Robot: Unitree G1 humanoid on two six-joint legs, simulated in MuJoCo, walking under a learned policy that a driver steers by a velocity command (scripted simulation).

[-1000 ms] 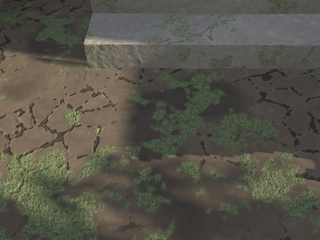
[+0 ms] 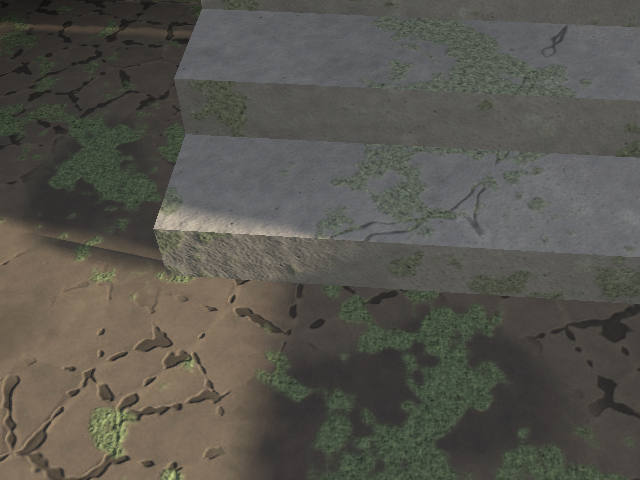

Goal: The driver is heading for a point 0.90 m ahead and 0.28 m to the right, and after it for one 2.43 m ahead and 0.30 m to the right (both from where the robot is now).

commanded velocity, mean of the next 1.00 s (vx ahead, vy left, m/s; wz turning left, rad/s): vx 1.00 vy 0.00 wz -0.54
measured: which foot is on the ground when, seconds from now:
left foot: up 0.00-0.14, down 0.16-0.62, up 0.64-1.00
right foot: down 0.00-0.18, up 0.20-0.60, down 0.62-1.00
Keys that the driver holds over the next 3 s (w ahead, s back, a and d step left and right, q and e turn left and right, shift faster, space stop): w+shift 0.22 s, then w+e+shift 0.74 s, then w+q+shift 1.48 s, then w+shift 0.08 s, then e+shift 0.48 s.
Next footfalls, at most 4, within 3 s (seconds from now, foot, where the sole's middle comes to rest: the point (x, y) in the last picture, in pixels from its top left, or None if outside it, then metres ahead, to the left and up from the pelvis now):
0.16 left None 0.38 0.09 -0.77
0.62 right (379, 360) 0.78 -0.06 -0.77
1.04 left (399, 182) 1.20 -0.09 -0.60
1.46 right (558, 79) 1.41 -0.48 -0.42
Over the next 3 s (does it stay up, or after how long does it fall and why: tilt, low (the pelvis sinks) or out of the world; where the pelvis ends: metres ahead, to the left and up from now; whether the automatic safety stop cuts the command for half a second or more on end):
stays up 2.47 -0.21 0.89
